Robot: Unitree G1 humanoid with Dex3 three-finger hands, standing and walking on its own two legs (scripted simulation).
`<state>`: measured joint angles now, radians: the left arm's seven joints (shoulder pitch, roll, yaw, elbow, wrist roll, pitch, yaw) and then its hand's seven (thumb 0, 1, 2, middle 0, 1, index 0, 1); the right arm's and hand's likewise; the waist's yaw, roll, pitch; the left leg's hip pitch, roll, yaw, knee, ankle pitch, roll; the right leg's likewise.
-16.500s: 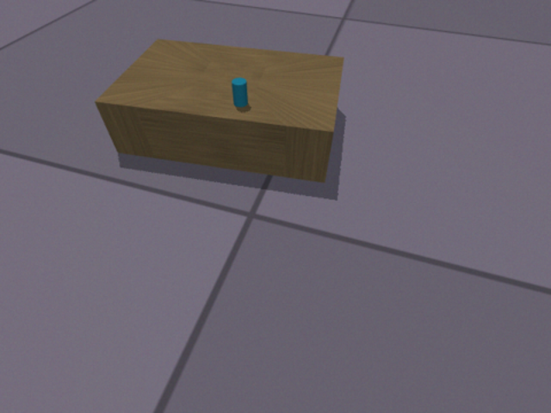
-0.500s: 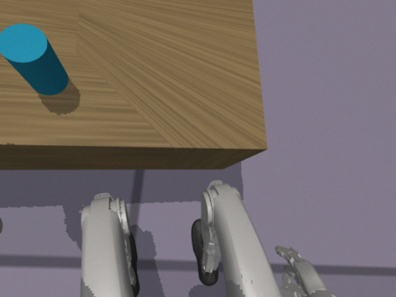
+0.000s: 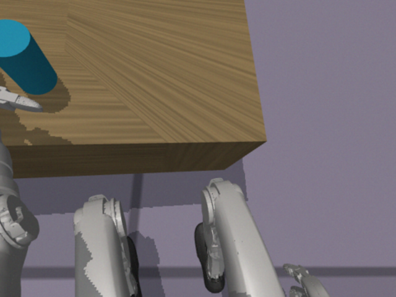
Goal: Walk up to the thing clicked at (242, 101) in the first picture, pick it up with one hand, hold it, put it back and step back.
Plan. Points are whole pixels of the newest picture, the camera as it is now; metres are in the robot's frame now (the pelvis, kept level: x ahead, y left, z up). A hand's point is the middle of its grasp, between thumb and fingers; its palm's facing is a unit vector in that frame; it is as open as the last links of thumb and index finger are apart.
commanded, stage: rest palm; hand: left
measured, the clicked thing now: (23, 61) +0.56 +0.26 -0.02
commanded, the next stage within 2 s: close in 0.16 s
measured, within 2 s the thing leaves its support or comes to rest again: leaves its support in 1.62 s
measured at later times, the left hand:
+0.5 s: hand (18, 72) +0.53 +0.26 -0.01, palm faces +0.29 -0.96 -0.01, open 17.0 cm
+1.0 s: hand (21, 75) +0.53 +0.27 -0.02, palm faces +0.27 -0.96 -0.01, open 13.9 cm
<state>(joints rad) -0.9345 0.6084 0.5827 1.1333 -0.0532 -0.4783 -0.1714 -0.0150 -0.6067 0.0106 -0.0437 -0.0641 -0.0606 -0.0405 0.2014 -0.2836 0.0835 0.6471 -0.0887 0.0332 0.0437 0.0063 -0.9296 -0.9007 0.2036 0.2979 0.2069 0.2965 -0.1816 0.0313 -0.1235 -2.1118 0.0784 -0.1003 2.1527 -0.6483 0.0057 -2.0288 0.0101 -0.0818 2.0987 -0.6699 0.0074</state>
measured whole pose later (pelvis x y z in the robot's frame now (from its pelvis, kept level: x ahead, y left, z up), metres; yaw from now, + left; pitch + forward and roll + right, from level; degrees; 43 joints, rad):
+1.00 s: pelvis +0.00 +0.00 -0.02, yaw +0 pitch +34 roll -6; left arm -0.96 0.59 0.54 1.13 -0.03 -0.53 -0.13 -0.01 -0.41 0.29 -0.53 -0.43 -0.54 -0.42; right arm 0.17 -0.29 0.09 0.66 -0.10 0.06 0.06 0.00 -0.94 -0.90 0.20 0.30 0.21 0.30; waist -0.19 0.00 -0.08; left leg -2.17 0.07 -0.11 2.23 -0.66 0.00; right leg -2.08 0.00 -0.08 2.18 -0.69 0.00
